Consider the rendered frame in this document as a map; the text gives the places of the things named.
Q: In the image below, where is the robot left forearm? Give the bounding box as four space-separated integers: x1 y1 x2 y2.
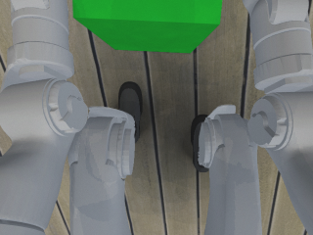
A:
0 0 74 93

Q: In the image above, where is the right robot upper arm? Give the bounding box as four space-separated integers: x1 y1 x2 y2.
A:
247 91 313 235

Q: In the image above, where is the robot right forearm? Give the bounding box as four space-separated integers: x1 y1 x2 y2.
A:
242 0 313 94

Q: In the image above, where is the carton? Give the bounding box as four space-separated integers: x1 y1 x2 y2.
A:
72 0 223 54

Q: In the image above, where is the left robot thigh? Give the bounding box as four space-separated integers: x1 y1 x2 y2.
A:
69 117 135 235

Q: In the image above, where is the robot left foot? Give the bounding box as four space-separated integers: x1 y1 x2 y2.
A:
118 81 143 143

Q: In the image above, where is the left robot upper arm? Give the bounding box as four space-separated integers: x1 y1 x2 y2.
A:
0 77 88 235

